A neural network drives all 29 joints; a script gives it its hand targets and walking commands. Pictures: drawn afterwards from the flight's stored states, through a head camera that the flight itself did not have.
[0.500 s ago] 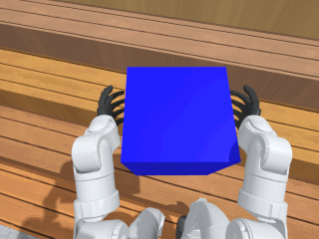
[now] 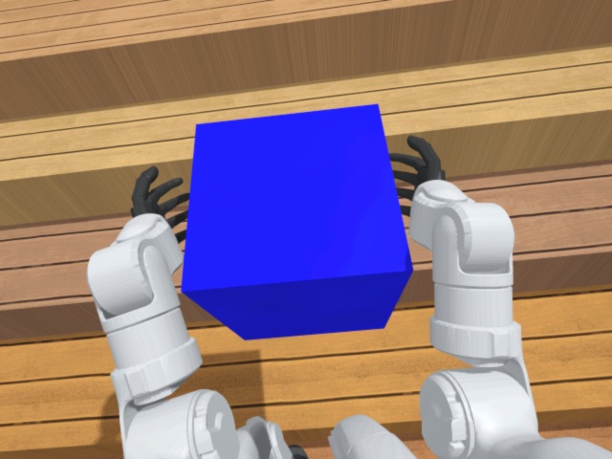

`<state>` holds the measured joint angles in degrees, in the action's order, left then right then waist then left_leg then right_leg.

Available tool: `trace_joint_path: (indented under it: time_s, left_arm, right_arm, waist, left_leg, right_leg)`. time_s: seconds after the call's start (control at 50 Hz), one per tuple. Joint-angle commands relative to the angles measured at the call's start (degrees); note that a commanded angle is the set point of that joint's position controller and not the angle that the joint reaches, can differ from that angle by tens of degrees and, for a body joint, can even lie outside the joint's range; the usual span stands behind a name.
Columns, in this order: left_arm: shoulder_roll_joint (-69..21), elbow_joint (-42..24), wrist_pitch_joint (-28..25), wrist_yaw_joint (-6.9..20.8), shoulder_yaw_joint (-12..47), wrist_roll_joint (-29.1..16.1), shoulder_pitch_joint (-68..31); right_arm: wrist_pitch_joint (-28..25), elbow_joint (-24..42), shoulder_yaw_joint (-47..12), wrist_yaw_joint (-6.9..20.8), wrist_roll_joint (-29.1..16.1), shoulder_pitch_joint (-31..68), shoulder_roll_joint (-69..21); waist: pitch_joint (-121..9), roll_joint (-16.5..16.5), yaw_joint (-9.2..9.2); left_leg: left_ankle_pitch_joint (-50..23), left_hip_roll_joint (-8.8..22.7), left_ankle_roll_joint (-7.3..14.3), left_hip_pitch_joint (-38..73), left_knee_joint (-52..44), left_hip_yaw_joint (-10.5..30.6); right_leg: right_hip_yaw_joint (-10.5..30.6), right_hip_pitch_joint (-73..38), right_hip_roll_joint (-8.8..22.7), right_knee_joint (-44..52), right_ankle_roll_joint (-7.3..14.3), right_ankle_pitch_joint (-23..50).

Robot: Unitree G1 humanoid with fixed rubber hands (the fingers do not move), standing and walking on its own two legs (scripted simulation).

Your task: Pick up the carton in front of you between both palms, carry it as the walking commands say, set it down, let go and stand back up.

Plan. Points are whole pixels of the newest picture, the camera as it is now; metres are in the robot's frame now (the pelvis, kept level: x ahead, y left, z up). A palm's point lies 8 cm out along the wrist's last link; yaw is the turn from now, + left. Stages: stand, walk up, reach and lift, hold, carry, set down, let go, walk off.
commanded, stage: carry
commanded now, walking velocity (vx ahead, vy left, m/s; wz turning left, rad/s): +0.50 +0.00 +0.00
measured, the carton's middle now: (301, 239) +0.36 -0.06 +0.08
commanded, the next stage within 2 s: none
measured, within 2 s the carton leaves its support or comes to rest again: neither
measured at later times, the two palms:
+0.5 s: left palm out of the picture +0.61 +0.04 +0.32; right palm out of the picture +0.64 -0.27 +0.31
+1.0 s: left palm out of the picture +0.96 -0.03 +0.52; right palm out of the picture +0.91 -0.34 +0.51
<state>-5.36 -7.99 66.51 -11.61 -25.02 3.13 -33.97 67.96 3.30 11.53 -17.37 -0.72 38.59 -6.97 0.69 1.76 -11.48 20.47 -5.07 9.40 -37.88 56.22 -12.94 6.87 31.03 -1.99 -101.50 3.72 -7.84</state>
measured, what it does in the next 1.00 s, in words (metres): climbs: right foot 0.18 m higher, then left foot 0.18 m higher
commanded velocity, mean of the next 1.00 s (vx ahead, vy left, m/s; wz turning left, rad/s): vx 0.50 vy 0.00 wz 0.00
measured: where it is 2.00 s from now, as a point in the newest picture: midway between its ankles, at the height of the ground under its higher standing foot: (277, 8)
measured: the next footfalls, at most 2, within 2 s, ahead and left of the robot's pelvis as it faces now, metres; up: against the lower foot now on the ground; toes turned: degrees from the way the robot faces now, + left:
right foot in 0.34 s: +0.38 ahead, -0.23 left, +0.18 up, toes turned -7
left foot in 0.88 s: +0.73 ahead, -0.05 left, +0.36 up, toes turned +4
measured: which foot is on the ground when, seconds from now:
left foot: down 0.00-0.36, up 0.38-0.86, down 0.88-1.00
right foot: up 0.00-0.32, down 0.34-0.88, up 0.90-1.00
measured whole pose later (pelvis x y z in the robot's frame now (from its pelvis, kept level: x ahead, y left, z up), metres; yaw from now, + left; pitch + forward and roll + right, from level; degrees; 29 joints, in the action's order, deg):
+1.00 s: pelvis +0.59 -0.12 +0.36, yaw -2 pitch +1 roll +5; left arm -6.9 -5.1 68.2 -11.0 -26.5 4.6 -36.2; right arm 68.5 -0.9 13.8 -16.0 0.0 40.2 -6.6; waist -1.6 1.5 -11.0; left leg 20.0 -3.9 7.9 -37.2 55.2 -12.3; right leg 6.3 32.4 -2.9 -104.4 4.9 -9.0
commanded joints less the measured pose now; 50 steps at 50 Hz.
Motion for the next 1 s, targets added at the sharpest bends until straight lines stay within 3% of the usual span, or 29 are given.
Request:
trace_joint_path:
  time_s: [0.0, 0.06, 0.08, 0.12, 0.16, 0.18, 0.2, 0.24, 0.26, 0.3, 0.32, 0.34, 0.36, 0.38, 0.4, 0.44, 0.5, 0.58, 0.64, 0.66, 0.68, 0.74, 0.8, 0.84, 0.86, 0.88, 0.9, 0.96, 0.98]
  left_arm:
    - [-34.38, -4.24, -0.56, 1.05, 27.58, -5.65, -38.63]
    - [-33.82, -1.77, -0.3, 0.78, 29.98, -4.47, -36.42]
    - [-33.81, -0.87, 0.38, 0.82, 32.79, -5.97, -40.35]
    - [-33.41, -0.27, 1.96, 0.74, 32.31, -6.48, -38.07]
    - [-32.65, 1.18, 2.97, 0.23, 32.42, -6.82, -38.14]
    - [-30.96, 3.79, 2.99, -0.57, 30.65, -5.9, -34.53]
    - [-35.4, 2.31, 3.07, -1.03, 33.45, -8.58, -39.49]
    - [-35.9, 5.37, 3.63, -1.99, 32.89, -7.29, -38.28]
    - [-35.62, 3.98, 3.82, -2.33, 33.74, -9.35, -41.64]
    - [-37.94, 5.67, 3.1, -2.35, 35.59, -9.54, -44.76]
    - [-39.74, 4.2, 2.35, -2.01, 36.39, -10.71, -42.85]
    - [-41.39, 4.98, 1.98, -1.47, 37.78, -11.72, -44.16]
    - [-44.88, 3.54, 0.85, -0.83, 38.49, -12.77, -41.96]
    - [-43.04, -0.92, -0.14, -0.89, 40.98, -13.52, -46.29]
    - [-45.63, -1.5, -0.58, -0.6, 41.75, -14.88, -45.31]
    - [-53.83, -4.7, -1.48, 1.17, 46.82, -18.74, -50.69]
    - [-53.31, -5.15, -2.88, 2.53, 47.34, -20.3, -49.37]
    - [-45.4, 1.01, -1.57, 3.2, 43.57, -15.49, -35.59]
    - [-39.78, 0.7, 0.2, 2.0, 39.65, -13.6, -35.29]
    - [-39.78, -3.12, 0.31, 1.88, 41.3, -15.93, -37.3]
    - [-37.02, 1.04, 0.83, 1.38, 37.62, -14.16, -36.33]
    - [-37.29, -1.09, 1.79, 0.74, 35.76, -12.99, -37.05]
    - [-32.07, -0.5, 3.36, -0.58, 32.75, -12.18, -41.12]
    - [-31.44, 2.75, 3.56, -1.14, 27.75, -7.29, -38.14]
    - [-30.58, 3.17, 3.08, -1.32, 27.27, -5.26, -33.63]
    - [-34.04, 2.63, 2.48, -0.69, 27.63, -5.27, -36.01]
    - [-33.72, 0.96, 2.07, 0.09, 26.88, -5.13, -34.67]
    - [-35.31, 1.11, 1.38, 1.01, 27.7, -5.2, -37.72]
    - [-36.52, 3.22, 1.18, 1.3, 27.4, -3.78, -37.13]
  right_arm:
    - [-1.92, 10.43, -36.17, 7.2, -18.5, 47.03, -49.52]
    - [-1.52, 7.94, -36.39, 8.24, -18.73, 43.87, -48.47]
    - [-0.94, 4.64, -32.98, 8.17, -17.94, 42.82, -46.93]
    - [0.1, 2.41, -30.11, 6.72, -14.2, 38.04, -42.6]
    - [0.96, -2.43, -26.79, 6.21, -10.79, 33.08, -41.7]
    - [1.11, 0.25, -27.72, 6.04, -12.26, 35.82, -41.34]
    - [0.89, 1.66, -24.8, 5.64, -10.08, 34.72, -39.28]
    - [1.54, -0.83, -21.23, 5.79, -8.08, 33.4, -36.27]
    - [2.02, -4.07, -19.06, 6.18, -7.51, 31.42, -35.8]
    - [1.73, -3.5, -17.91, 6.43, -5.13, 31.44, -34.98]
    - [1.55, -0.51, -19.04, 6.13, -5.26, 32.57, -35.36]
    - [0.95, -1.84, -17.95, 5.66, -2.6, 30.72, -33.23]
    - [0.62, -1.71, -18.6, 5.49, -1.32, 30.24, -36.4]
    - [-0.14, -3.21, -14.37, 5.82, -0.66, 25.26, -38.55]
    - [-1.02, 0.72, -15.9, 5.11, 0.08, 29.09, -38.46]
    - [-2.05, 6.16, -19.48, 6.27, -2.09, 38.38, -40.76]
    - [-2.98, 3.89, -22.24, 6.32, -2.04, 36.42, -41.66]
    - [-2.76, 2.31, -26.28, 6.0, -2.55, 30.75, -39.47]
    - [-1.0, 2.11, -25.06, 5.66, -2.86, 29.71, -36.81]
    - [-0.71, 4.15, -24.72, 5.05, -2.57, 31.61, -34.95]
    - [0.4, 0.34, -24.02, 4.25, -3.5, 32.84, -34.58]
    - [1.47, 0.06, -24.42, 3.33, -4.83, 35.87, -37.24]
    - [2.04, -2.4, -25.12, 2.31, -8.1, 36.94, -38.45]
    - [1.43, 1.03, -28.06, 2.45, -8.92, 42.18, -40.71]
    - [0.8, 2.59, -28.24, 3.42, -11.11, 40.2, -42.69]
    - [0.17, 0.8, -29.14, 3.66, -10.63, 39.77, -44.16]
    - [-1.38, 7.94, -31.94, 4.52, -13.87, 45.38, -46.53]
    - [-1.05, 1.7, -32.12, 6.64, -15.77, 43.34, -46.89]
    - [-1.59, 3.35, -33.34, 7.52, -17.06, 48.14, -48.18]
  waist:
    - [-22.59, 3.83, 8.25]
    - [-23.17, 1.15, 8.25]
    - [-20.95, -4.59, 5.83]
    - [-21.46, -6.67, 1.87]
    - [-19.05, -4.93, 1.66]
    - [-16.5, -0.48, 4.4]
    - [-13.64, -3.65, 5.45]
    - [-15.12, -12.42, 8.89]
    - [-16.82, -20.45, 12.46]
    - [-27.97, -17.14, 16.18]
    - [-32.51, -20.66, 22.14]
    - [-36.11, -15.13, 24.75]
    - [-34.06, -0.05, 23.14]
    - [-40.75, 16.65, 16.99]
    - [-46.93, 12.45, 15.58]
    - [-37.25, 4.81, 16.66]
    - [-24.88, -5.99, 15.56]
    - [-24.21, 2.67, 16.41]
    - [-20.04, 4.43, 17.19]
    - [-15.4, -0.12, 15.64]
    - [-13.8, -1.24, 14.76]
    - [-11.07, 4.71, 14.44]
    - [-26.29, 14.55, 6.63]
    - [-35.02, 18.22, 1.72]
    - [-41.25, 11.0, -2.94]
    - [-43.33, -8.55, 1.95]
    - [-43.34, -15.79, 3.77]
    - [-32.74, -1.32, 5.45]
    - [-27.52, 2.83, 5.8]
  left_leg:
    - [2.13, 19.52, 8.07, 26.2, -31.23, 45.75]
    - [2.58, 17.6, 4.8, 29.43, -36.14, 32.43]
    - [-11.1, 19.93, 7.29, 35.94, -35.81, 30.12]
    - [-14.62, 24.17, 9.08, 48.24, -37.29, 34.55]
    - [-8.68, 26.23, 8.07, 54.16, -37.31, 34.67]
    - [-2.24, 25.32, 5.45, 47.58, -42.02, 31.59]
    - [4.09, 21.73, 4.6, 43.19, -45.32, 26.67]
    - [-6.51, 14.39, 2.69, 23.47, -55.2, 11.32]
    - [-28.49, 14.73, 0.79, 15.33, -57.58, 1.69]
    - [-84.26, 16.27, 2.72, 24.62, -41.5, 1.84]
    - [-91.6, 17.76, 0.48, 27.99, -28.43, 1.18]
    - [-82.76, 13.22, -2.86, 28.37, -8.09, 3.21]
    - [-43.57, 8.14, -5.98, 20.22, 8.34, 7.75]
    - [-13.65, -0.6, -7.63, 0.74, 35.26, 18.32]
    - [-15.25, -1.07, -6.02, -0.98, 50.74, 28.72]
    - [-14.82, 3.22, -2.94, -10.23, 56.88, 24.13]
    - [-11.39, 5.62, -0.19, -21.02, 56.12, 19.43]
    - [-4.47, 7.74, 0.15, -33.27, 54.06, 12.1]
    - [4.09, 7.53, 0.55, -49.61, 72.22, 8.39]
    - [9.16, 7.82, 0.47, -52.62, 72.71, 9.44]
    - [5.8, 10.37, -0.54, -48.58, 63.14, 8.15]
    - [5.25, 8.89, -1.3, -30.12, 37.99, -1.35]
    - [-5.49, 1.24, 2.51, 5.51, 25.72, -5.86]
    - [-4.83, -1.2, 1.39, 11.01, 4.55, -1.88]
    - [-7.83, -1.58, -0.69, 30.12, -12.08, 6.13]
    - [-21.36, 11.84, 7.77, 40.93, -26.51, 36.43]
    - [-26.13, 21.55, 19.82, 39.07, -33.41, 64.13]
    - [12.38, 20.88, 11.34, 33.28, -30.5, 57.97]
    - [5.93, 19.23, 6.96, 34.47, -32.12, 52.15]
  right_leg:
    - [5.24, 18.87, 5.12, -13.13, 2.47, -7.23]
    - [-4.66, 23.27, 6.0, -4.57, 3.69, -10.34]
    - [-8.43, 32.71, 5.2, -10.02, 3.28, -11.65]
    - [-3.74, 49.09, 7.32, -19.8, 4.01, -22.47]
    - [-2.06, 62.63, 8.99, -30.08, 5.28, -29.6]
    - [-2.14, 59.93, 10.4, -23.37, 4.78, -29.66]
    - [-8.92, 58.15, 9.46, -18.43, 3.73, -25.31]
    - [-17.81, 28.91, 8.65, 5.79, 1.77, -15.5]
    - [-16.75, 10.01, 8.86, 17.67, 2.54, -14.02]
    - [-25.14, -4.74, 0.44, 24.65, 4.48, -7.36]
    - [-25.22, -12.32, -2.02, 32.57, 2.66, -10.49]
    - [-16.73, -21.84, -3.55, 51.7, 2.55, -9.05]
    - [5.07, -24.52, 2.25, 72.75, 2.27, -9.55]
    - [42.71, -33.49, 19.07, 82.14, 13.6, 5.13]
    - [41.87, -35.88, 21.22, 79.58, 12.54, -2.86]
    - [30.03, -31.82, 18.56, 73.23, 12.09, -14.57]
    - [20.1, -31.14, 17.37, 74.53, 8.8, -7.14]
    - [7.37, -42.64, 17.3, 77.96, 8.26, 9.14]
    - [9.21, -45.34, 17.89, 81.17, 9.55, 0.58]
    - [9.75, -43.14, 18.84, 85.65, 11.46, -0.63]
    - [5.55, -35.99, 17.21, 88.68, 8.89, -11.39]
    - [-6.62, -27.17, 11.79, 100.01, 6.89, 21.17]
    - [-18.95, -23.31, 12.94, 88.0, 5.55, 88.9]
    - [-17.62, -38.72, 13.99, 61.49, 4.18, 108.94]
    - [-15.1, -30.38, 12.93, 45.41, 2.57, 91.02]
    - [-10.21, -11.62, 0.01, 22.7, -0.7, 15.09]
    - [0.95, -0.52, -6.2, -8.9, -2.94, 0.6]
    - [7.15, 17.73, 1.23, -18.54, 2.15, -7.43]
    - [6.02, 22.45, 2.49, -17.84, 3.7, -6.4]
